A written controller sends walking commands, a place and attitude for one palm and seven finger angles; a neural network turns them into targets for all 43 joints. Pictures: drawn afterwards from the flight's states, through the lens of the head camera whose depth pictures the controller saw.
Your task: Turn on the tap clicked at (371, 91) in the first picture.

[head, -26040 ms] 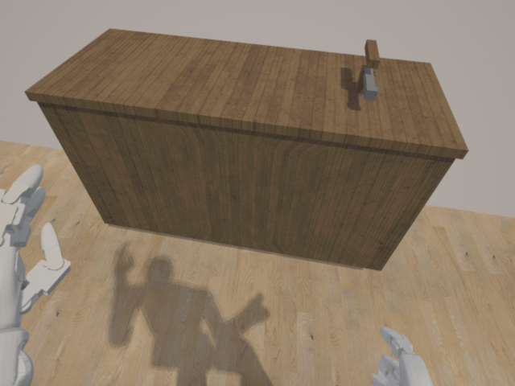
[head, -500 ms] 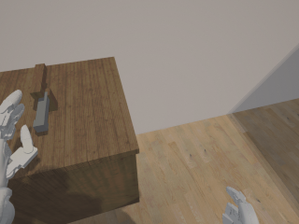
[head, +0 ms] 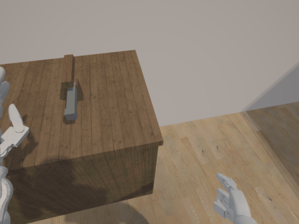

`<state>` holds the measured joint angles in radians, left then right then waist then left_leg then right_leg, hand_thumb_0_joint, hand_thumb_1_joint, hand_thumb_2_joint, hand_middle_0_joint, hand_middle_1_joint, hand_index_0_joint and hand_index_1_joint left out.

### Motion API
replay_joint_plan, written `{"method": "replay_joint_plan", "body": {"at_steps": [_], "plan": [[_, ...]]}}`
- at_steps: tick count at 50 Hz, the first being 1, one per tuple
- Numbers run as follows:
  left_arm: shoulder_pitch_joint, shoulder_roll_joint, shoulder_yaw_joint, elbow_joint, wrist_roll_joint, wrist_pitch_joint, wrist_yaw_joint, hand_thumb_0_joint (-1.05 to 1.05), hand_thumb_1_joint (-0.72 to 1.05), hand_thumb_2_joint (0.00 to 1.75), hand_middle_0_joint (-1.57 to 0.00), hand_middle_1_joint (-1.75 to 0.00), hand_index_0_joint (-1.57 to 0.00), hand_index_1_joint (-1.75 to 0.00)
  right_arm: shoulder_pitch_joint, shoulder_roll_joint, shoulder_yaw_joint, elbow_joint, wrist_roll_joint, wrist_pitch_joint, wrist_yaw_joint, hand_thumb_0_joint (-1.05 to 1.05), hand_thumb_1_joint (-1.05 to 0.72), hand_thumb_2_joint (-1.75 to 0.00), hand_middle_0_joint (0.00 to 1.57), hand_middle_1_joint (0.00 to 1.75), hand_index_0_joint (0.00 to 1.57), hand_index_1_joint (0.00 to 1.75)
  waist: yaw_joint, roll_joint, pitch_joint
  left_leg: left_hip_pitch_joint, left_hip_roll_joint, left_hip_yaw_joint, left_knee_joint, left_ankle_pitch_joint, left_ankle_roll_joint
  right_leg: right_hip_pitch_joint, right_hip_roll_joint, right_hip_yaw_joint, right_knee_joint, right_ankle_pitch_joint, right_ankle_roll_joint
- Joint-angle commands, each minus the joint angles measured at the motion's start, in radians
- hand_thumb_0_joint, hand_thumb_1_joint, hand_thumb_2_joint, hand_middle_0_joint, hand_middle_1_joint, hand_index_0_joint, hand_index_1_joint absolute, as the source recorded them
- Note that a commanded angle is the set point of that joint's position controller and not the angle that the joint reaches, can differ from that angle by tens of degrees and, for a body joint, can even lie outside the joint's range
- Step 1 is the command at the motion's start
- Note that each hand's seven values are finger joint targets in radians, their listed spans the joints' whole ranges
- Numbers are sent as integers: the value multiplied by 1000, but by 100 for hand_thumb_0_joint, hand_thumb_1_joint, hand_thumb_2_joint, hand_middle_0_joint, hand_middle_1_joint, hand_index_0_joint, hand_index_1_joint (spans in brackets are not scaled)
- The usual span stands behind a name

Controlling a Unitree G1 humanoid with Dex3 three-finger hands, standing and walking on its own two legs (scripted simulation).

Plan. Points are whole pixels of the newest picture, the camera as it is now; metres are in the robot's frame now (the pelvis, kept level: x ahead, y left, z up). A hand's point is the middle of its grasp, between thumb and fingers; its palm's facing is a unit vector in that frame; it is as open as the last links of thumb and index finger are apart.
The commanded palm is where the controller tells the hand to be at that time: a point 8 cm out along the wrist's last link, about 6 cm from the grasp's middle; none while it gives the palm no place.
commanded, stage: come to a stop and stand still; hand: left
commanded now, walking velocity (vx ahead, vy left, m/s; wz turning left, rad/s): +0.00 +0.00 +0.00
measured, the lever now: (71, 113) +0.38 +0.28 +0.05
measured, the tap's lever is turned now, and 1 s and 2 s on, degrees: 0 0 0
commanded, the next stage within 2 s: look again from close up in 0.60 s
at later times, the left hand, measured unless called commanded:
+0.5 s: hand (4, 151) +0.20 +0.30 +0.15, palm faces +0.38 -0.87 -0.33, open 7.4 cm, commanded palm +0.14 +0.34 +0.18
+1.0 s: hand (12, 152) +0.20 +0.29 +0.15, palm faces +0.40 -0.84 -0.35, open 7.4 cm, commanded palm +0.14 +0.32 +0.18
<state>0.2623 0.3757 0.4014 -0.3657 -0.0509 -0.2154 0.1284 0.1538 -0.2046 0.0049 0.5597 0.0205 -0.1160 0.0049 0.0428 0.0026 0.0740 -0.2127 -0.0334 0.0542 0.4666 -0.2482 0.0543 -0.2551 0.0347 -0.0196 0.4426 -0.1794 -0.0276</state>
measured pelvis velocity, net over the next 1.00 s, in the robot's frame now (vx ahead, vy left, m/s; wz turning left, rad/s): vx -0.01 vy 0.04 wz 0.02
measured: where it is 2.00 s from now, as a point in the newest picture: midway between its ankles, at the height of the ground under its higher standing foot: outside the picture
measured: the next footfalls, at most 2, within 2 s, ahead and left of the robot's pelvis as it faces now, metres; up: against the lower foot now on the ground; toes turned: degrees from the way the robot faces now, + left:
none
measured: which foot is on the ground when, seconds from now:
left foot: down 0.00-1.00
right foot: down 0.00-1.00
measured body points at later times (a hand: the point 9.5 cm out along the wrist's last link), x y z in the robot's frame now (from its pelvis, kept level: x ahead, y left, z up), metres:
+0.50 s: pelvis -0.02 +0.06 +0.00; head -0.02 +0.09 +0.45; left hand +0.18 +0.35 +0.17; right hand +0.15 -0.16 -0.07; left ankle +0.00 +0.08 -0.74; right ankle +0.01 -0.10 -0.74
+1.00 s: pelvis -0.01 +0.04 +0.00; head +0.00 +0.06 +0.45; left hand +0.18 +0.33 +0.17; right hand +0.17 -0.18 -0.07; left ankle +0.00 +0.08 -0.74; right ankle +0.01 -0.10 -0.74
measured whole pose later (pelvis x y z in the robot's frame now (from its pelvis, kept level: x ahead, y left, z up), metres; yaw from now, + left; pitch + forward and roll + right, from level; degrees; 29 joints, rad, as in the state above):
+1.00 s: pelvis -0.01 +0.04 +0.00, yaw +1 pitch -2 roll -1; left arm 0.38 0.34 0.33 -0.42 -0.01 -0.21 0.10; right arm 0.20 -0.19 0.01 0.57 0.01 -0.09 -0.02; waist 0.03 -0.02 0.07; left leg -0.19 -0.07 0.06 0.44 -0.22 0.09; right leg -0.19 0.00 0.00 0.41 -0.18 0.02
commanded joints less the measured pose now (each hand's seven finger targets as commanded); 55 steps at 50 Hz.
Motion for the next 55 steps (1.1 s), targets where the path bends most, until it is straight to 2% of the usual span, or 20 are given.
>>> {"method": "replay_joint_plan", "body": {"at_steps": [1,2,3,5,8,9,13,15,17,19,23,25,28,31,33,35,39,44,53,55], "plan": [[145,141,14,-252,7,-52,-16,0,90,90,-20,-30,-20,-30,-49,-133,-45,-164,-4,-44,-4,0,-90,-90,20,30,20,30,-1,-32,-202,-51,145,-161,-108,187,-22,156,-96,89,-6,89,10],[145,170,52,-238,6,-51,-14,0,90,90,-20,-30,-20,-30,-53,-131,-45,-168,-4,-41,-13,0,-90,-90,20,30,20,30,-3,-64,-170,-75,139,-163,-126,103,-23,136,-95,94,-25,37,7],[117,235,120,-259,4,-54,-7,0,90,90,-20,-30,-20,-30,-62,-133,-43,-165,-3,-34,-24,0,-90,-90,20,30,20,30,-6,-45,-154,-91,135,-167,-148,37,-25,127,-90,85,-24,-5,6],[65,219,133,-236,0,-66,-13,0,90,90,-20,-30,-20,-30,-58,-124,-38,-180,-5,-32,-40,0,-90,-90,20,30,20,30,-10,-6,-112,-151,152,-196,-213,-108,-20,125,-75,68,-1,-79,9],[-93,231,127,-296,22,-89,-23,0,90,90,-20,-30,-20,-30,-54,-116,-35,-182,-5,-47,-49,0,-90,-90,20,30,20,30,-10,182,-76,-280,203,-230,-311,-333,9,212,-47,29,118,-64,25],[-117,216,109,-286,27,-95,-27,0,90,90,-20,-30,-20,-30,-45,-119,-35,-179,-10,-55,-48,0,-90,-90,20,30,20,30,-8,200,-79,-299,209,-229,-319,-373,14,232,-50,25,129,-60,25],[-113,113,-6,-304,33,-106,-34,0,90,90,-20,-30,-20,-30,-32,-119,-37,-155,-9,-97,-27,0,-90,-90,20,30,20,30,-12,139,-132,-110,178,-200,-247,-193,-27,161,-58,38,48,-28,12],[-93,85,-39,-290,47,-108,-28,0,90,90,-20,-30,-20,-30,-12,-130,-43,-133,-16,-102,-20,0,-90,-90,20,30,20,30,-16,108,-126,-54,182,-224,-241,-107,-65,118,-53,46,23,-26,6],[-50,75,-40,-228,53,-99,-24,0,90,90,-20,-30,-20,-30,-6,-137,-48,-123,-17,-96,-16,0,-90,-90,20,30,20,30,-12,73,-122,-54,185,-220,-239,-86,-74,113,-52,56,18,-21,6],[-25,75,-30,-180,53,-90,-23,0,90,90,-20,-30,-20,-30,-8,-137,-45,-118,-17,-82,-15,0,-90,-90,20,30,20,30,-13,53,-97,-66,185,-220,-258,-104,-92,95,-48,52,15,-35,7],[-12,157,65,-196,52,-93,-19,0,90,90,-20,-30,-20,-30,-23,-127,-43,-132,-20,-59,-23,0,-90,-90,20,30,20,30,-6,44,-105,-91,181,-207,-257,-91,-96,138,-51,46,-4,-12,9],[-17,147,58,-237,46,-99,-21,0,90,90,-20,-30,-20,-30,-30,-123,-43,-146,-21,-54,-27,0,-90,-90,20,30,20,30,-10,55,-117,-79,176,-201,-246,-72,-94,151,-56,50,-13,-1,5],[-17,175,72,-329,43,-110,-25,0,90,90,-20,-30,-20,-30,-45,-121,-39,-152,-22,-61,-24,0,-90,-90,20,30,20,30,-9,121,-157,-24,167,-180,-216,47,-105,158,-54,31,0,41,5],[8,141,39,-363,41,-112,-25,0,90,90,-20,-30,-20,-30,-28,-126,-45,-149,-25,-66,-23,0,-90,-90,20,30,20,30,-13,152,-171,38,171,-183,-197,170,-120,131,-48,24,13,38,2],[28,148,46,-361,41,-108,-24,0,90,90,-20,-30,-20,-30,-26,-126,-46,-141,-23,-67,-19,0,-90,-90,20,30,20,30,-11,157,-186,89,169,-169,-171,281,-133,106,-46,14,14,36,1],[58,134,41,-322,37,-98,-21,0,90,90,-20,-30,-20,-30,-16,-126,-49,-138,-22,-59,-20,0,-90,-90,20,30,20,30,-12,112,-192,108,175,-164,-143,349,-135,101,-54,19,-6,36,-1],[70,113,35,-230,29,-75,-21,0,90,90,-20,-30,-20,-30,-15,-131,-51,-130,-15,-37,-25,0,-90,-90,20,30,20,30,-17,49,-159,53,160,-151,-135,304,-137,120,-60,28,-29,83,-2],[15,116,20,-261,32,-70,-20,0,90,90,-20,-30,-20,-30,-36,-131,-51,-141,-13,-27,-35,0,-90,-90,20,30,20,30,-18,62,-138,3,151,-157,-176,125,-111,141,-62,41,-27,67,2],[55,155,59,-300,28,-70,-6,0,90,90,-20,-30,-20,-30,-47,-123,-48,-143,-13,-38,-41,0,-90,-90,20,30,20,30,-14,72,-157,-31,114,-137,-137,48,-65,178,-86,91,-69,94,-9],[63,134,52,-268,18,-65,-10,0,90,90,-20,-30,-20,-30,-36,-119,-50,-143,-14,-33,-42,0,-90,-90,20,30,20,30,-18,18,-164,3,121,-137,-123,67,-64,141,-80,107,-76,88,-14]]}}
